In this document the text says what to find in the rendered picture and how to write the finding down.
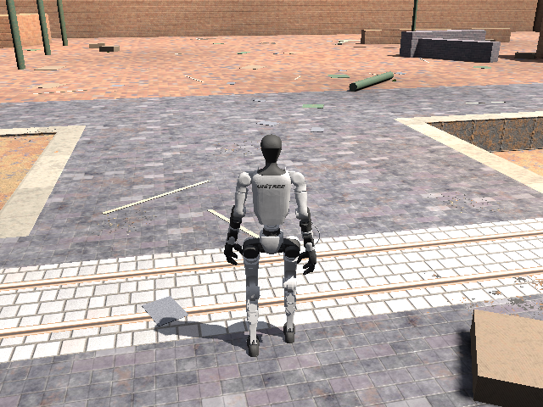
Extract robot right thigh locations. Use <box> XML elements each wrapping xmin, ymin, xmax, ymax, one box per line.
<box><xmin>283</xmin><ymin>236</ymin><xmax>300</xmax><ymax>293</ymax></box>

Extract left robot foot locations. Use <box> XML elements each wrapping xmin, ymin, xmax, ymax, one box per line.
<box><xmin>247</xmin><ymin>335</ymin><xmax>260</xmax><ymax>357</ymax></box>

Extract right robot upper arm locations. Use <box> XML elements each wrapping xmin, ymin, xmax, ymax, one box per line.
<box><xmin>289</xmin><ymin>171</ymin><xmax>308</xmax><ymax>220</ymax></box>

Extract robot right forearm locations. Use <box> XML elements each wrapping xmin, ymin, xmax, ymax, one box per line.
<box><xmin>299</xmin><ymin>207</ymin><xmax>316</xmax><ymax>252</ymax></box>

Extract robot left forearm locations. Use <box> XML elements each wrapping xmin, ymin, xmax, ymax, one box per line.
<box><xmin>226</xmin><ymin>205</ymin><xmax>242</xmax><ymax>245</ymax></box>

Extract robot right hand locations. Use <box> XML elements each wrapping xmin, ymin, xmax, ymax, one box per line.
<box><xmin>297</xmin><ymin>249</ymin><xmax>316</xmax><ymax>275</ymax></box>

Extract robot left hand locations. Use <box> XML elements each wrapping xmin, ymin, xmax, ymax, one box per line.
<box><xmin>224</xmin><ymin>243</ymin><xmax>243</xmax><ymax>265</ymax></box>

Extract left robot upper arm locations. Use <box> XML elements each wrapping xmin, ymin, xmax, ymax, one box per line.
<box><xmin>233</xmin><ymin>171</ymin><xmax>254</xmax><ymax>218</ymax></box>

